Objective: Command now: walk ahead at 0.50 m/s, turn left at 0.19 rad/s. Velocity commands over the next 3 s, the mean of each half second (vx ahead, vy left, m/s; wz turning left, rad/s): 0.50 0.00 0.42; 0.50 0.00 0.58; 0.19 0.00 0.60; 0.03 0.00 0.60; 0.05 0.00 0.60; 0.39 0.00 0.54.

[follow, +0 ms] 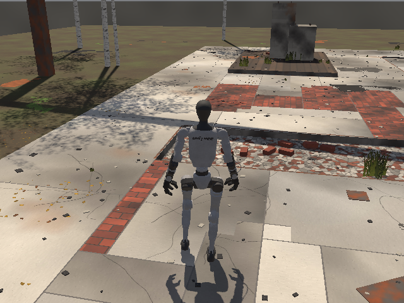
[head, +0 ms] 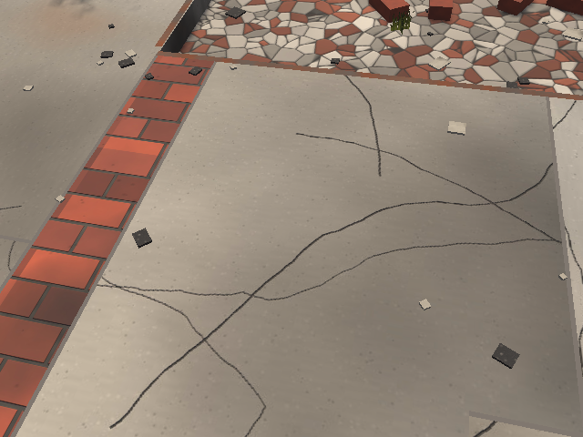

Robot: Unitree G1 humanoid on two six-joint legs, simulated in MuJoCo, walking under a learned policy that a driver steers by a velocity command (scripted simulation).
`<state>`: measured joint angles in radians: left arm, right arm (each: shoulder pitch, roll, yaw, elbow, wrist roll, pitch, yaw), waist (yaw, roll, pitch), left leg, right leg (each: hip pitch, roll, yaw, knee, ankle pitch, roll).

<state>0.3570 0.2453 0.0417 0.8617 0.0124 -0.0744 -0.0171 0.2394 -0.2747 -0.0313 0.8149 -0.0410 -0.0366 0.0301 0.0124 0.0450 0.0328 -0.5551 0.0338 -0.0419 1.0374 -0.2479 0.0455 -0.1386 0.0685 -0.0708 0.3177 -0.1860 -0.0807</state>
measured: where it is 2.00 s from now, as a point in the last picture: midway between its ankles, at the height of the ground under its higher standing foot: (242, 353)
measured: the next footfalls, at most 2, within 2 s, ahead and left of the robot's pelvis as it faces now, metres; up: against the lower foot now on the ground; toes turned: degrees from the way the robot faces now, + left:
left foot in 0.28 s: +0.31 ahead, +0.12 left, +0.00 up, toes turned +10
right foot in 0.82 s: +0.65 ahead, +0.04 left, +0.00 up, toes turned +26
